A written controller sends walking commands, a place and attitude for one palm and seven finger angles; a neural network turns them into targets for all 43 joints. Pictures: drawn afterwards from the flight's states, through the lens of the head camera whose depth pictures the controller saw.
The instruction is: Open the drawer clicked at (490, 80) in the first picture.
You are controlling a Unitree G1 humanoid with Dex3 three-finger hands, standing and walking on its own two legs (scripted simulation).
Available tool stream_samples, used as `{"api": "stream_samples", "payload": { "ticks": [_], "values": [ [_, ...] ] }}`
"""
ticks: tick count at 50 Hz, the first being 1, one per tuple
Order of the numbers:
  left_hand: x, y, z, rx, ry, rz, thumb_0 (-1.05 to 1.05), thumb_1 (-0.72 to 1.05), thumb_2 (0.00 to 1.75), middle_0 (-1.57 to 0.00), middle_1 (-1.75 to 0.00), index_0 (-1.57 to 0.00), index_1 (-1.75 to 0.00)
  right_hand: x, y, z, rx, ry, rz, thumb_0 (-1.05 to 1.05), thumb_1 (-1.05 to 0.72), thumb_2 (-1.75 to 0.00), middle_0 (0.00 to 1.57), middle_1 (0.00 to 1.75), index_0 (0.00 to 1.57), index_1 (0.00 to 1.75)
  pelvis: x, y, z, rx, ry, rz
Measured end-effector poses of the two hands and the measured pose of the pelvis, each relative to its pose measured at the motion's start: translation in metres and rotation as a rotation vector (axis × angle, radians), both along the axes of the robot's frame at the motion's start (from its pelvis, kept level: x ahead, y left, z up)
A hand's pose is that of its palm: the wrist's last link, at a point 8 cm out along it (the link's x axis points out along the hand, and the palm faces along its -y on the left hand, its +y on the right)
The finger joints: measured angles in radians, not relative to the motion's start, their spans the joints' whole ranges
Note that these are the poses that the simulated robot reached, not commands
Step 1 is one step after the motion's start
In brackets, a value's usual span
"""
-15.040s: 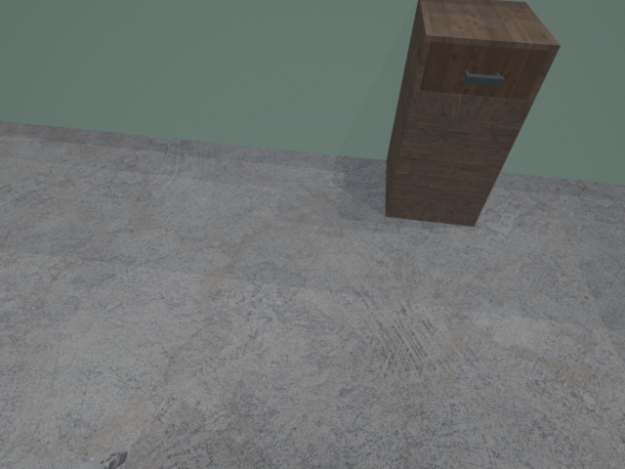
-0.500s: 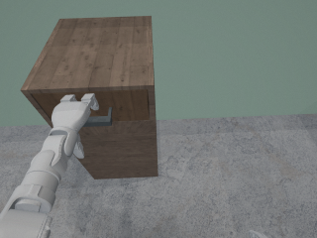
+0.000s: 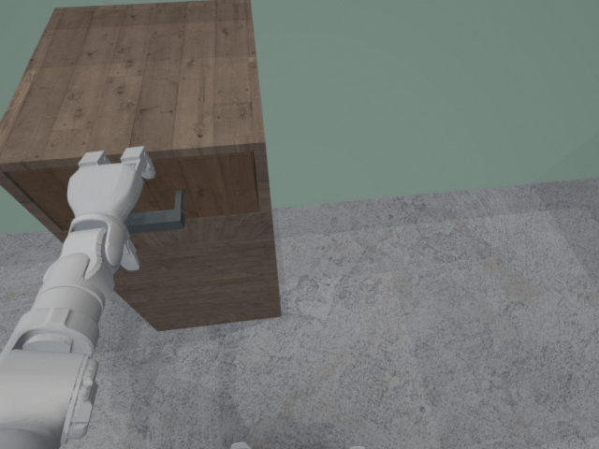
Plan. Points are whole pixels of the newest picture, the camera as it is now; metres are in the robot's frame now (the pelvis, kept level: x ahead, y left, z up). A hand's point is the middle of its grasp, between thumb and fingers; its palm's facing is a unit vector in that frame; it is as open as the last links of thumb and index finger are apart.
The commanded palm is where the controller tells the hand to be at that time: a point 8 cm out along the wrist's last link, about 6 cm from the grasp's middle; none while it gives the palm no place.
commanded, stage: move the hooked fingers above the handle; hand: left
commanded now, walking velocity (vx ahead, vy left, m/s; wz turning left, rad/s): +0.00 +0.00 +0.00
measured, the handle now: (147, 210) +0.49 +0.24 -0.04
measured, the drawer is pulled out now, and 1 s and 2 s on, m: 0.00 0.00 0.00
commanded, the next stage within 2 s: none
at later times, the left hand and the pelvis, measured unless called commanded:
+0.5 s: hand (117, 219) +0.43 +0.25 +0.03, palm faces -0.06 -0.03 -1.00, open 13.8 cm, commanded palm +0.42 +0.24 +0.08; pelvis +0.00 +0.00 +0.00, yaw +0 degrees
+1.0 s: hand (119, 234) +0.42 +0.25 +0.01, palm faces -0.18 -0.06 -0.98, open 13.8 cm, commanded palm +0.42 +0.24 +0.08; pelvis +0.00 +0.00 +0.01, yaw +1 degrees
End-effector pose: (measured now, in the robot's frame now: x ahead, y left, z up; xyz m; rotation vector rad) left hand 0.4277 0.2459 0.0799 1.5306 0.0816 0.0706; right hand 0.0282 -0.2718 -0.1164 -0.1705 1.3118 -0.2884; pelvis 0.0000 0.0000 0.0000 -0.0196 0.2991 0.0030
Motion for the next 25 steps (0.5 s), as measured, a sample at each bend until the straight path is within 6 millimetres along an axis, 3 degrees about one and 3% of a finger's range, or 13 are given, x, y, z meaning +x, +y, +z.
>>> {"api": "stream_samples", "payload": {
  "ticks": [12, 19, 25],
  "values": [
    [-0.019, -0.009, -0.006, -0.024, 0.078, -0.048, 0.00, -0.49, 0.31, -0.32, -1.20, -0.32, -1.21, 0.002, 0.010, 0.003, 0.015, -0.020, -0.004, 0.01, -0.91, -0.90, 0.20, 0.30, 0.20, 0.30, 0.001, 0.003, 0.006, -0.001, -0.041, 0.003],
    [-0.013, -0.002, 0.005, 0.006, -0.007, -0.021, 0.00, -0.49, 0.30, -0.32, -1.20, -0.32, -1.20, 0.013, 0.007, 0.003, 0.004, -0.052, 0.026, 0.01, -0.91, -0.90, 0.20, 0.30, 0.20, 0.30, -0.006, 0.003, 0.003, -0.002, -0.030, 0.013],
    [-0.011, 0.006, 0.001, 0.013, 0.059, 0.051, 0.00, -0.49, 0.31, -0.32, -1.20, -0.31, -1.20, 0.014, 0.006, 0.003, 0.011, -0.055, 0.029, 0.01, -0.91, -0.90, 0.20, 0.30, 0.20, 0.30, -0.005, 0.003, 0.004, -0.002, -0.023, 0.008]
  ]
}}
